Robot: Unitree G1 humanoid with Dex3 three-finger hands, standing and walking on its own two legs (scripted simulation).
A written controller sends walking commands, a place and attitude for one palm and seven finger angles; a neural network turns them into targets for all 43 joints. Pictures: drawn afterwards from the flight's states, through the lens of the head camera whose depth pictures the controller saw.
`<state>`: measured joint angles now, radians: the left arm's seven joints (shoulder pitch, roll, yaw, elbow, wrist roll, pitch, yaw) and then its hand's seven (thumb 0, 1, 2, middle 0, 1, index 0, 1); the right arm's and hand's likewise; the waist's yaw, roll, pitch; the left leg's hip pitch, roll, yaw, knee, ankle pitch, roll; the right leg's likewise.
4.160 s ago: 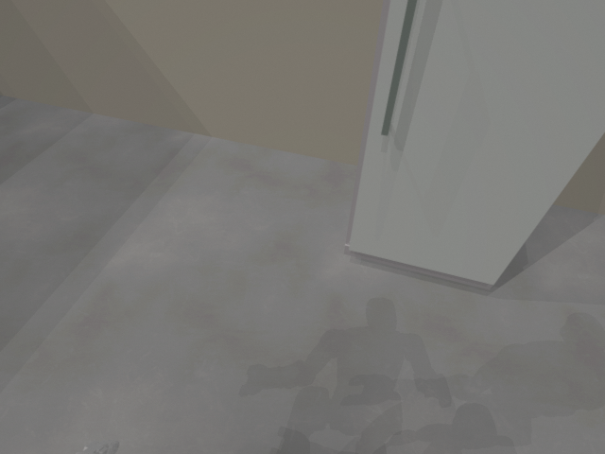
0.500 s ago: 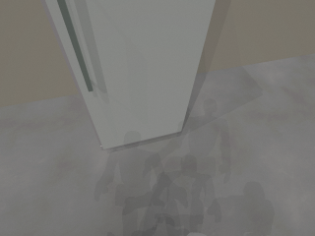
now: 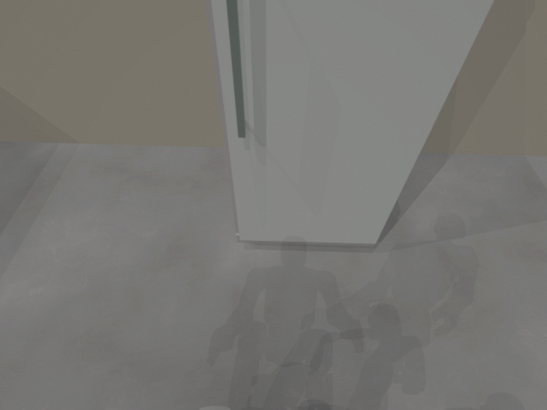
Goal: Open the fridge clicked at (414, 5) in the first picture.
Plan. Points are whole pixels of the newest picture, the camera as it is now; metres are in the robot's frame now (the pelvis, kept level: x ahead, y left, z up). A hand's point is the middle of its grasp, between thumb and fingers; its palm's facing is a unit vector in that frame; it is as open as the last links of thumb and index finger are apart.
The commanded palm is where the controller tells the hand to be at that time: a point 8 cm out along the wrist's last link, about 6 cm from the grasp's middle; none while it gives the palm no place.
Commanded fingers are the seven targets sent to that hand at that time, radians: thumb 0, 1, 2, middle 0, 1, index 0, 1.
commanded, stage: take the last steps up to it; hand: left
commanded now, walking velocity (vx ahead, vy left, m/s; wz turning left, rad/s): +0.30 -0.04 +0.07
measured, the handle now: (236, 41) +0.76 +0.15 +0.14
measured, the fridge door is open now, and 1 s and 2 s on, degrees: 0 0 0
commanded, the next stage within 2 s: come to a stop and stand still in 0.88 s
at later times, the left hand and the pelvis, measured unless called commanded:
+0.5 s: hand (175, 404) +0.15 +0.18 -0.17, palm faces -0.01 -0.98 -0.18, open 7.3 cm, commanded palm none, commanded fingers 0.00 0.90 0.90 -0.20 -0.30 -0.20 -0.30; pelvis +0.09 +0.00 +0.00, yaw +1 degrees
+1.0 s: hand (188, 365) +0.21 +0.18 -0.19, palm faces +0.08 -0.99 -0.12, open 7.3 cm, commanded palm none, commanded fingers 0.00 0.90 0.90 -0.20 -0.30 -0.20 -0.30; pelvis +0.25 +0.02 -0.01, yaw +1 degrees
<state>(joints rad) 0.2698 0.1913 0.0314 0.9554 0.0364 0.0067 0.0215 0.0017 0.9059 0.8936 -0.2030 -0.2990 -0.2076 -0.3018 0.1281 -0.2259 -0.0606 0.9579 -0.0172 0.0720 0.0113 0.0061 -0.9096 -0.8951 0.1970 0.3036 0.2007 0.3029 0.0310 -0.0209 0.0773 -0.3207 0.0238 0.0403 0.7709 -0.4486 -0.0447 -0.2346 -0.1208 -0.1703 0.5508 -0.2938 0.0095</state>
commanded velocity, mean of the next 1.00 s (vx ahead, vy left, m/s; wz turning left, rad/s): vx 0.23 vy -0.05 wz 0.01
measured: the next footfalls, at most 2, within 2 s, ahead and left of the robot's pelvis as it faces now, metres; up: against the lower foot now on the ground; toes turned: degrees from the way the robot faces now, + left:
left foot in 0.06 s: +0.02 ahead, +0.13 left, +0.00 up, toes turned +5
right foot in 0.50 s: +0.18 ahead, -0.13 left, +0.00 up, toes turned -6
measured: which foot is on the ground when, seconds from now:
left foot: up 0.00-0.04, down 0.06-0.52, up 0.54-0.86, down 0.88-1.00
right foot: down 0.00-0.06, up 0.08-0.48, down 0.50-0.90, up 0.92-1.00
